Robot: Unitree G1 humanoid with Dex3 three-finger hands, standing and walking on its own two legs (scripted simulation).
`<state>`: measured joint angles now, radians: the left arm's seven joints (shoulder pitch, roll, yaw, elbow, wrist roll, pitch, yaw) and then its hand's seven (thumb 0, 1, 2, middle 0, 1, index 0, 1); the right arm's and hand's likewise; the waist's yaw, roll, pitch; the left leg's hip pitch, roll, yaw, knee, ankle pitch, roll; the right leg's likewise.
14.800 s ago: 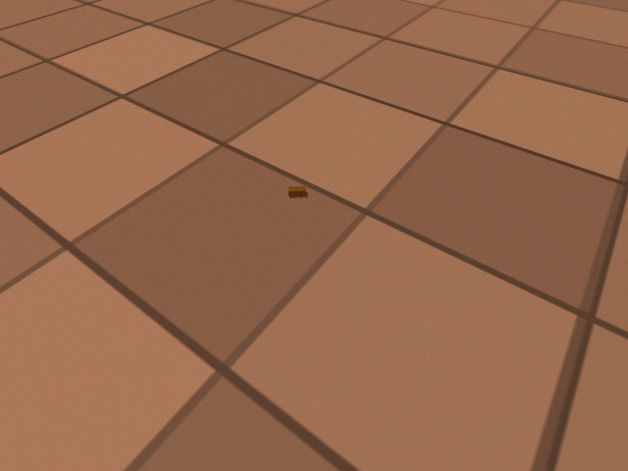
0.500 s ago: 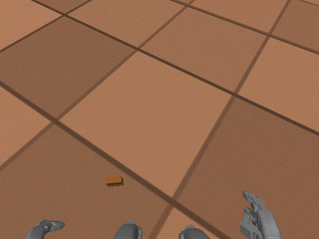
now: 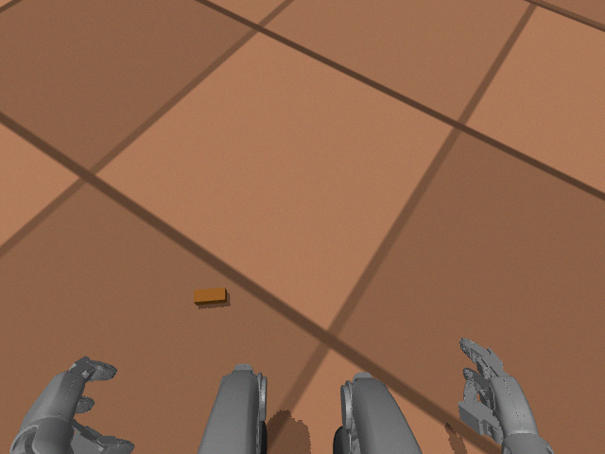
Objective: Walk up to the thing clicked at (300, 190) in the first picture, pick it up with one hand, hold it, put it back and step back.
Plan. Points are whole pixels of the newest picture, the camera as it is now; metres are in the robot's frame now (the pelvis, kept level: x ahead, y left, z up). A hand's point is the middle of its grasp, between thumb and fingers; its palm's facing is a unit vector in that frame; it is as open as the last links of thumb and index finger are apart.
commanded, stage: rise first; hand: left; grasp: from above
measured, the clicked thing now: (210, 296) +0.49 +0.25 -0.59
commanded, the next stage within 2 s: none
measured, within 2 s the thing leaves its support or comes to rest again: neither
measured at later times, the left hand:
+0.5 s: hand (146, 335) +0.33 +0.31 -0.33, palm faces -0.47 -0.23 -0.86, open 11.5 cm
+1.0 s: hand (162, 311) +0.40 +0.32 -0.41, palm faces -0.44 -0.03 -0.90, open 11.2 cm
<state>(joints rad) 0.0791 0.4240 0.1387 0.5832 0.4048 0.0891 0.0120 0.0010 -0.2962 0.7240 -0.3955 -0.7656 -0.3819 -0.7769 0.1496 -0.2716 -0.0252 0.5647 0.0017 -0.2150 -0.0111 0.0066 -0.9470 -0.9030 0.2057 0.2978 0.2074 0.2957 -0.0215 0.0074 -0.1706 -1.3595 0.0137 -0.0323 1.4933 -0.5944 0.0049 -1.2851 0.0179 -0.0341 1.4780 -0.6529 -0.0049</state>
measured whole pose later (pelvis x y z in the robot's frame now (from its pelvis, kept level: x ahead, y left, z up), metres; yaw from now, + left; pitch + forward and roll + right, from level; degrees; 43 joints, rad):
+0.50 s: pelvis -0.06 +0.00 -0.20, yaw -5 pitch +34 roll -5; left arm -0.61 0.68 0.18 1.09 0.98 -0.27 0.17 0.00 -0.13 0.67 -0.48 -0.66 -0.47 -0.68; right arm 0.11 -0.27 -0.03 0.75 -0.06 -0.12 0.08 0.01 -0.91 -0.90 0.20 0.30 0.21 0.29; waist -0.05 0.00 -0.11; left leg -2.10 0.04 -0.09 2.13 -0.63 0.00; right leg -2.01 0.05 -0.09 2.11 -0.70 -0.01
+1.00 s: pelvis -0.06 +0.00 -0.26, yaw -8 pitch +33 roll -9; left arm -0.86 0.84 0.18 1.37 1.27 -0.32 0.35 0.00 -0.05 0.61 -0.52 -0.56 -0.51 -0.56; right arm 0.11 -0.26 0.04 0.76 -0.14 -0.02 0.11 0.00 -0.91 -0.90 0.20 0.30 0.21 0.29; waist -0.15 -0.04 -0.05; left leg -2.29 0.04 -0.13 2.35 -0.64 0.02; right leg -2.17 0.06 -0.12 2.29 -0.70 0.01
